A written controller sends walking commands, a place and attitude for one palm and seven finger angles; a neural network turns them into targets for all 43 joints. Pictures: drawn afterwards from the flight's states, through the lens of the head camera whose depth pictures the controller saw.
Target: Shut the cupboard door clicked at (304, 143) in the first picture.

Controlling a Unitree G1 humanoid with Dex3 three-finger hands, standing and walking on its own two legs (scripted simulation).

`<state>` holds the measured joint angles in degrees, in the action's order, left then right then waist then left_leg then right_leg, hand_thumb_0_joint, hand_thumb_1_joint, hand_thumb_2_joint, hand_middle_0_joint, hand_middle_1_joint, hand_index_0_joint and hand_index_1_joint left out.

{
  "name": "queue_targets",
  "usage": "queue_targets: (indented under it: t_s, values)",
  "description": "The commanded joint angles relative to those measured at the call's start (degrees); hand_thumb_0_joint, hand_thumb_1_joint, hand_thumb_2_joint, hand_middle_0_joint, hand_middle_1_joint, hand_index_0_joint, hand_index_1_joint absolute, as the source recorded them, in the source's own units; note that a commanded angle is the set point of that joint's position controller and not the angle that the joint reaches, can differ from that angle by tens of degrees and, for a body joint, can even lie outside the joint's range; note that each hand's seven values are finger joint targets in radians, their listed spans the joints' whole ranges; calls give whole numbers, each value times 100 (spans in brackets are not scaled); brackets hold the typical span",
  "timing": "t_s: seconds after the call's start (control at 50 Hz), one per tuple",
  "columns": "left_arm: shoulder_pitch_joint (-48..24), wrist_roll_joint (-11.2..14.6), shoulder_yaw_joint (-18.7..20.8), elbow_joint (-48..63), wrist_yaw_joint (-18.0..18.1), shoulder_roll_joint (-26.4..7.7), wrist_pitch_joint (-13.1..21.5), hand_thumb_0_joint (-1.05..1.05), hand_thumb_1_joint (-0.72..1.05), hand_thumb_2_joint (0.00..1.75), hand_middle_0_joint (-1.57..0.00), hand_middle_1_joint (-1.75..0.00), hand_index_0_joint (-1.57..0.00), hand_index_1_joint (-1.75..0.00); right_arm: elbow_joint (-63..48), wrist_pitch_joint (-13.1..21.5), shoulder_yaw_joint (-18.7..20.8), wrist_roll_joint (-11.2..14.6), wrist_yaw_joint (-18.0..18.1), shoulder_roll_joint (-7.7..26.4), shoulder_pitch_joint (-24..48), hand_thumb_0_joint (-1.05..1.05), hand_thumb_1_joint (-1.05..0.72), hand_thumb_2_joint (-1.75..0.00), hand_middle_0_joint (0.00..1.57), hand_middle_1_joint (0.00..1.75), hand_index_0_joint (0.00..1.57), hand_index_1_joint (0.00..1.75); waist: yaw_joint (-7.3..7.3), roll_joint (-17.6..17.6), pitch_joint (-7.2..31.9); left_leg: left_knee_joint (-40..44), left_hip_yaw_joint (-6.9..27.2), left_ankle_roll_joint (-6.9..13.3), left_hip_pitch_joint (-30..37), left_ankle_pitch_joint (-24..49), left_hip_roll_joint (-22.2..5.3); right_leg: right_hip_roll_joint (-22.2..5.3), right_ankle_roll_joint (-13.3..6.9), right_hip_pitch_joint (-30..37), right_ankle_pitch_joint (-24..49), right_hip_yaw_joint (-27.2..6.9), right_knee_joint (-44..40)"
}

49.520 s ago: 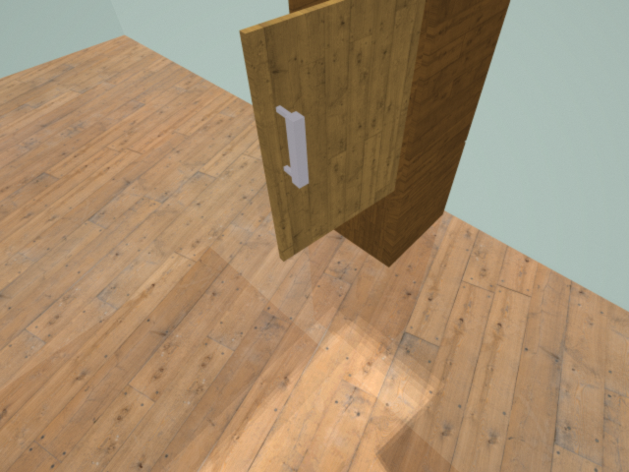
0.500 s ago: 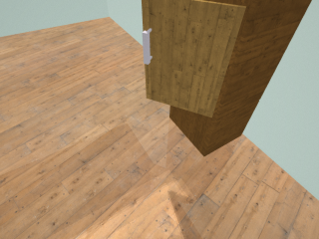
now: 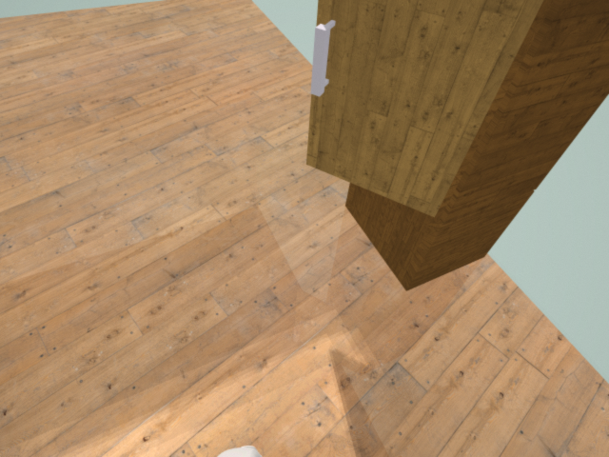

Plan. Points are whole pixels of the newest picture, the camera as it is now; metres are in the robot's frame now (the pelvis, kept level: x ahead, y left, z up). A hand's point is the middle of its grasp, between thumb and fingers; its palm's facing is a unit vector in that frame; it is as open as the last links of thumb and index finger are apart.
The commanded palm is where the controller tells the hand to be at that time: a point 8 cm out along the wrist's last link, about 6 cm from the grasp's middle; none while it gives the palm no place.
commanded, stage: walk to a spot facing it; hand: left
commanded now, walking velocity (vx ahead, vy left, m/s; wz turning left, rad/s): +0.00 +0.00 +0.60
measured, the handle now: (324, 58) +0.95 -0.03 +0.05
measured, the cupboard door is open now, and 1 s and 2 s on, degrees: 35 35 35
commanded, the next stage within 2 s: turn to face it in 1.36 s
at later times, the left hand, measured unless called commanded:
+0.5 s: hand out of the picture +0.04 +0.20 -0.13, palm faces +0.27 -0.90 -0.33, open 7.4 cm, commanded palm none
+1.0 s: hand out of the picture +0.01 +0.22 -0.14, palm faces +0.57 -0.78 -0.25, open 7.4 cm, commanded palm none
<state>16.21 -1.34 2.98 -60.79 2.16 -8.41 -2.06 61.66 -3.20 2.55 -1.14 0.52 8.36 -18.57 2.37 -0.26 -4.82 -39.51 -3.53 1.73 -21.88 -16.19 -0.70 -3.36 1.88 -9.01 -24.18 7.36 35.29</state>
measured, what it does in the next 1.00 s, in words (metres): steps on the spot, turning left: right foot, then left foot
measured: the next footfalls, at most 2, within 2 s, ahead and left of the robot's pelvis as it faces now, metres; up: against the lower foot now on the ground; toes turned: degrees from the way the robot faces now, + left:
right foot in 0.44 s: +0.04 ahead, -0.16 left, +0.00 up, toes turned +16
left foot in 0.78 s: +0.02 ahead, +0.11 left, +0.00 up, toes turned +34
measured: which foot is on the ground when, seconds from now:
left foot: down 0.00-0.42, up 0.44-0.76, down 0.78-1.00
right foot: down 0.00-0.00, up 0.02-0.42, down 0.44-0.78, up 0.80-1.00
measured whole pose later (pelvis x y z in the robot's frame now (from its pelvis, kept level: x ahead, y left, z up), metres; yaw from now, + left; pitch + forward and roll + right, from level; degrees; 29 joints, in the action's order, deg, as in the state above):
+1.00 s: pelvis +0.07 +0.01 +0.01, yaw +35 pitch +0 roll +1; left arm 12.8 -1.4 3.9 -50.6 -1.5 -13.9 -2.0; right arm 51.9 -0.1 1.9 -2.0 -0.5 13.4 -12.6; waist 0.1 -0.2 -5.3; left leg -30.7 0.7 1.5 -12.7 -18.0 1.5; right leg -6.5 3.3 -28.4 -22.6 1.8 54.3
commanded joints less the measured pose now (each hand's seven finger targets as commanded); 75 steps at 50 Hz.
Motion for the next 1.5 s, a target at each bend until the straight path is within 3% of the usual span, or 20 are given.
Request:
queue_targets:
  t_s: [0.0, 0.1, 0.36, 0.42, 0.46, 0.54, 0.66, 0.72, 0.74, 0.76, 0.78, 1.04, 1.06, 1.1, 1.12, 1.24, 1.36, 1.4, 1.44, 1.48]
  values:
    - [238, 72, 244, 556, 41, -669, 31, 0, 90, 90, -20, -30, -20, -30, -411, 219, 224, -76, 86, 1185, -558, 0, -90, -90, 20, 30, 20, 30, 30, 1861, 272, 2046, 2989, 762, 1036, 2897, -1665, 173, -19, -1499, -1105, -34, 1881]
    - [-396, -12, 272, 820, -75, -767, 56, 0, 90, 90, -20, -30, -20, -30, -711, 249, 247, -62, 162, 1253, 12, 0, -90, -90, 20, 30, 20, 30, -114, 445, 666, 2515, 2773, 670, 864, 109, -1278, -31, 12, -2057, 129, -977, 2917]
    - [143, 28, 294, 1169, -41, -1151, 10, 0, 90, 90, -20, -30, -20, -30, -1288, 51, 453, -48, 25, 1550, 797, 0, -90, -90, 20, 30, 20, 30, -402, 881, 939, 2083, 2650, 281, 62, 182, -359, 521, -38, 221, 583, -677, -901]
    - [-468, -78, 356, 1457, 59, -1854, 70, 0, 90, 90, -20, -30, -20, -30, -1421, 40, 473, -36, -48, 1205, 820, 0, -90, -90, 20, 30, 20, 30, -303, -1254, 257, -1861, 876, -426, -1589, -1568, 619, -2391, -1178, -197, -280, -3302, -2650]
    - [-1177, -39, 276, 1682, 86, -1425, 134, 0, 90, 90, -20, -30, -20, -30, -1393, -27, 476, -61, -110, 1097, 518, 0, -90, -90, 20, 30, 20, 30, 146, -633, 237, -2911, 918, -379, -1293, -1119, 355, -1852, -1153, -657, 911, -2346, -2177]
    - [-324, -14, 251, 1429, 61, -1384, 234, 0, 90, 90, -20, -30, -20, -30, -1560, 20, 293, 7, -190, 1028, 1050, 0, -90, -90, 20, 30, 20, 30, -203, -1184, 487, -2121, 298, -520, -1471, -869, 79, -1345, -915, 979, 4780, -913, -998]
    - [527, -41, 360, 1191, -3, -1660, 230, 0, 90, 90, -20, -30, -20, -30, -1733, 87, 133, 30, -249, 910, 1634, 0, -90, -90, 20, 30, 20, 30, -593, -1374, 552, -363, -327, -329, -753, -876, 163, -1458, -741, 1421, 5021, -579, -679]
    - [370, -5, 370, 1227, -87, -1721, 297, 0, 90, 90, -20, -30, -20, -30, -1507, 218, 163, -17, -218, 1116, 799, 0, -90, -90, 20, 30, 20, 30, -113, -1057, 910, 936, -580, -78, 921, -350, 395, -1345, -472, 708, 4682, -103, 338]
    - [291, 40, 339, 1278, -129, -1615, 303, 0, 90, 90, -20, -30, -20, -30, -1324, 269, 256, -45, -204, 1487, 162, 0, -90, -90, 20, 30, 20, 30, 274, -289, 1234, 1370, 132, 195, 2433, 197, -80, -1165, -225, -534, 3506, 151, 1512]
    - [-6, 55, 231, 1580, -213, -1171, 321, 0, 90, 90, -20, -30, -20, -30, -1169, 311, 489, -94, -171, 2265, -518, 0, -90, -90, 20, 30, 20, 30, 633, 1702, 1489, 1543, 2806, 1078, 3686, 1030, -1880, -230, 165, -2682, -673, 348, 3163]
    - [-832, 6, 165, 1933, -198, -1193, 271, 0, 90, 90, -20, -30, -20, -30, -1006, 281, 511, -36, -117, 2371, -978, 0, -90, -90, 20, 30, 20, 30, 859, 1360, 1230, 1934, 3454, 1510, 3484, 1416, -2314, -210, 87, -3435, -1343, -380, 3732]
    - [106, -37, 266, 1392, -396, -1073, 299, 0, 90, 90, -20, -30, -20, -30, -1340, 393, 335, -37, -58, 1673, 896, 0, -90, -90, 20, 30, 20, 30, -517, 544, 225, 1752, 1773, 653, -392, -1306, -676, 197, 251, -73, 1129, -106, 49]
    - [696, -51, 343, 1258, -355, -1313, 359, 0, 90, 90, -20, -30, -20, -30, -1379, 387, 316, -10, -76, 1511, 1022, 0, -90, -90, 20, 30, 20, 30, -830, 38, 373, 989, 1508, 455, -1088, -1594, -300, 68, 191, 898, 793, -377, -379]
    - [1359, -99, 454, 1214, -200, -2071, 428, 0, 90, 90, -20, -30, -20, -30, -1579, 418, 213, 56, -111, 903, 867, 0, -90, -90, 20, 30, 20, 30, -1058, -2352, 817, -2643, 528, 11, -2017, -2190, 527, -2421, -564, 1264, -2007, -3816, -2671]
    - [802, -45, 408, 1348, -161, -1935, 397, 0, 90, 90, -20, -30, -20, -30, -1558, 373, 279, -21, -142, 1097, 854, 0, -90, -90, 20, 30, 20, 30, -708, -1583, 356, -3386, 832, 15, -2076, -1723, 165, -2500, -712, 499, -2585, -3900, -2919]
    - [-2, -53, 249, 1387, -82, -1208, 495, 0, 90, 90, -20, -30, -20, -30, -1332, 220, 168, 17, -277, 711, 812, 0, -90, -90, 20, 30, 20, 30, -174, -990, 321, -2507, 311, -289, -1317, -563, -378, -1761, -698, -10, 2284, -505, -1906]
    - [244, -64, 356, 1180, -64, -1458, 398, 0, 90, 90, -20, -30, -20, -30, -1488, 267, 72, 33, -334, 610, 1024, 0, -90, -90, 20, 30, 20, 30, -344, -1007, 514, -143, -347, -218, -501, -421, -125, -1741, -553, 623, 3979, 321, -899]
    - [136, -4, 397, 1250, -78, -1516, 350, 0, 90, 90, -20, -30, -20, -30, -1385, 309, 144, -15, -300, 938, 415, 0, -90, -90, 20, 30, 20, 30, 2, -559, 865, 868, -458, -175, 795, 523, 102, -1599, -319, 179, 3760, 611, 155]
    - [125, 92, 221, 1536, -148, -940, 274, 0, 90, 90, -20, -30, -20, -30, -1216, 386, 436, -57, -183, 2102, -625, 0, -90, -90, 20, 30, 20, 30, 489, 2228, 1679, 1469, 2685, 893, 2889, 4181, -2142, -295, 342, -2423, -1542, 429, 2880]
    - [-183, 55, 137, 1701, -61, -910, 211, 0, 90, 90, -20, -30, -20, -30, -1260, 314, 308, -23, -35, 1983, -402, 0, -90, -90, 20, 30, 20, 30, 333, 870, 1407, 1638, 2236, 1301, 2115, 3419, -2474, -461, 112, -2269, -1340, -508, 3267]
